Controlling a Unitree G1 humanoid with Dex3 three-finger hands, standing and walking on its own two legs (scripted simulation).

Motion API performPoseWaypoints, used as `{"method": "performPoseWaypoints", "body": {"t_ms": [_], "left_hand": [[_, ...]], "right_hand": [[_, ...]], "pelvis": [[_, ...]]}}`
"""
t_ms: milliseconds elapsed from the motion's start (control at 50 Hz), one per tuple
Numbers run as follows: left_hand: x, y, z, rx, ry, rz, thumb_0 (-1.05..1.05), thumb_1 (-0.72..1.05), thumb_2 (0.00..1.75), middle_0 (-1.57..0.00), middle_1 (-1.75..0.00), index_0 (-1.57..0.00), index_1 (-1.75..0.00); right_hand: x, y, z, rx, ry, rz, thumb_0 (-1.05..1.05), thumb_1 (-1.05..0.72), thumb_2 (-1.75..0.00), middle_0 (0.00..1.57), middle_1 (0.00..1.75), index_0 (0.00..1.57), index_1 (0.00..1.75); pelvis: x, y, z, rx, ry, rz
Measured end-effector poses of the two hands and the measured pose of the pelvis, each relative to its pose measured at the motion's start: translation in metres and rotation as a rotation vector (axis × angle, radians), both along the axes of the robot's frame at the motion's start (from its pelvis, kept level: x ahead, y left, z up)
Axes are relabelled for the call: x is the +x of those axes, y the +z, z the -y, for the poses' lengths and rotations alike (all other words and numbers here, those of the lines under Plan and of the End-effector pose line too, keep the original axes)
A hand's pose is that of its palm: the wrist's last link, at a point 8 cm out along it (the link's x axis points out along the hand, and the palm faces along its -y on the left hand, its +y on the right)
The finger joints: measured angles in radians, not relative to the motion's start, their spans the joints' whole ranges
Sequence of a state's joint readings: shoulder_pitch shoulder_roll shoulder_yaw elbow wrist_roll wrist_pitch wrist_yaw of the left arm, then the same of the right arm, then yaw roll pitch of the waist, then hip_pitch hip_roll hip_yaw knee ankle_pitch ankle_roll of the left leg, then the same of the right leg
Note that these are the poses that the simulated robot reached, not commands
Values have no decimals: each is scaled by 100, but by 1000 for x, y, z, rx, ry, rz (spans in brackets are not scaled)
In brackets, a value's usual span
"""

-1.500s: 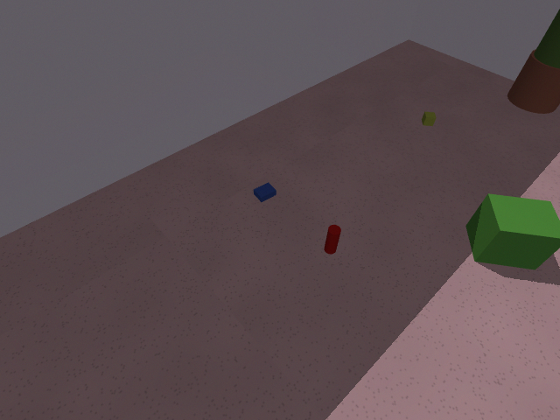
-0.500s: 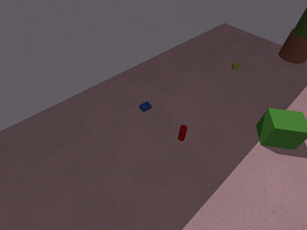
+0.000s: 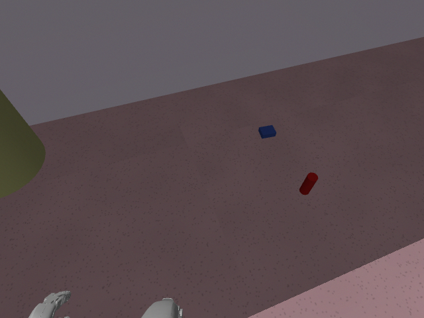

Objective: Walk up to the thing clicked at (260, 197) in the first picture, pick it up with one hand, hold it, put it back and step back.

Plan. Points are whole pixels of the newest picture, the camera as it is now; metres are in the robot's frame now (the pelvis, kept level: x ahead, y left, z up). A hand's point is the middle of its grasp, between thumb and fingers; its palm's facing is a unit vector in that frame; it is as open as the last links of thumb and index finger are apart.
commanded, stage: walk up
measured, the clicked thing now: (267, 131) +1.21 -0.37 -0.76
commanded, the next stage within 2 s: none
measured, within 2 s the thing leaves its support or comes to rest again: neither
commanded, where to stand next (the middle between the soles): +0.07 +0.06 m, yaw +73 degrees
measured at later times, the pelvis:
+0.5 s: pelvis +0.03 -0.02 -0.02, yaw +26 degrees
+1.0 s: pelvis +0.00 -0.02 -0.03, yaw +48 degrees
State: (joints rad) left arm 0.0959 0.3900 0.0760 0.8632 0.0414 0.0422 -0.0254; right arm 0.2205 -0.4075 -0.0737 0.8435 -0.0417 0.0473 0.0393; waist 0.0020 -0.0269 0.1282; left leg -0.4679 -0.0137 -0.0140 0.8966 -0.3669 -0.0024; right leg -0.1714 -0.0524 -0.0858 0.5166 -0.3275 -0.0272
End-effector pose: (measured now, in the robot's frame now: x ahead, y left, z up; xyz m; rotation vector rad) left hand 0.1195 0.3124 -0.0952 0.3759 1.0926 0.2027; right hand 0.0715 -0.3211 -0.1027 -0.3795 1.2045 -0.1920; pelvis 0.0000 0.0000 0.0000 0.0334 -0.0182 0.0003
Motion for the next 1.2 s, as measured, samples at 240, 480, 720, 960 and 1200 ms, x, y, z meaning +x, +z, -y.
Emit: {"method": "performPoseWaypoints", "body": {"t_ms": [240, 480, 720, 960, 1200], "left_hand": [[-74, -44, -21, -85, 229, 13, 1, 90, 90, -20, -30, -20, -30], [-125, -6, -6, 17, 419, 66, 1, 90, 90, -20, -30, -20, -30], [-225, 28, 48, 118, 647, 16, 1, 90, 90, -21, -30, -20, -30], [-327, -14, 54, 47, 838, 4, 1, 90, 90, -21, -30, -21, -30], [-333, -32, 72, -64, 990, 7, 1, 90, 90, -20, -30, -20, -30]], "right_hand": [[113, 15, -43, -56, 297, 125, 1, -90, -90, 20, 30, 21, 30], [178, 2, -78, 43, 526, 167, 1, -90, -90, 20, 30, 21, 30], [222, -11, -85, 96, 743, 108, 1, -90, -90, 20, 30, 21, 30], [220, 2, -124, -35, 876, 59, 1, -90, -90, 20, 30, 21, 30], [237, 22, -189, -59, 1024, 118, 1, -90, -90, 21, 30, 21, 30]], "pelvis": [[12, -22, -10, 4, 228, 25], [24, -17, 16, -18, 438, 27], [21, -9, 46, 3, 649, 16], [1, -24, 24, -11, 834, 20], [8, -14, -2, -26, 998, 18]]}}
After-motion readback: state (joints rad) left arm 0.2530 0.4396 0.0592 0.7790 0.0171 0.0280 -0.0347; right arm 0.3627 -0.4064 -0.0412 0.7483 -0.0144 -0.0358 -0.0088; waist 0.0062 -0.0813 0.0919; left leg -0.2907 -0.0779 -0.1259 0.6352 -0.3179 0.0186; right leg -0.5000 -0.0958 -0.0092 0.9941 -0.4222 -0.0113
